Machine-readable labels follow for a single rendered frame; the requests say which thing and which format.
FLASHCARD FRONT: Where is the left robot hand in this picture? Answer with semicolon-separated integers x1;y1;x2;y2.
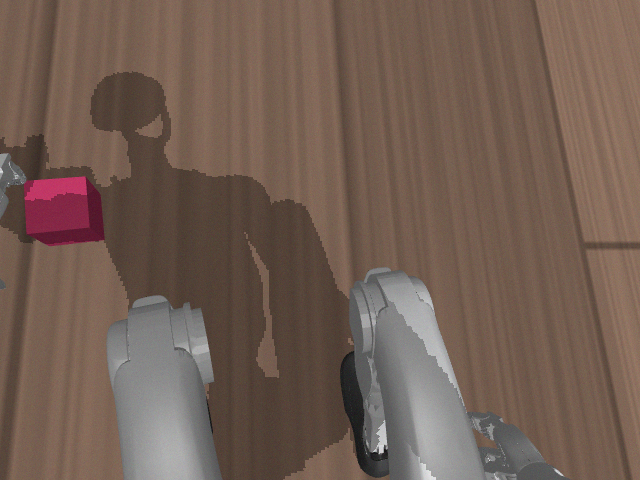
0;153;27;290

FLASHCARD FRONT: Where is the right robot hand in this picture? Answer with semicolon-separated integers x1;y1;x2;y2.
467;411;546;480

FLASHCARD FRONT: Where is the cube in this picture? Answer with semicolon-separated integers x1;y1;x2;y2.
24;176;105;246

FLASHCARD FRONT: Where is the right robot foot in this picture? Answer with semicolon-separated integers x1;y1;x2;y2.
340;351;389;478

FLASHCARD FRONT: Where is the right robot arm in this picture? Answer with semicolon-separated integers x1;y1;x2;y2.
517;462;571;480

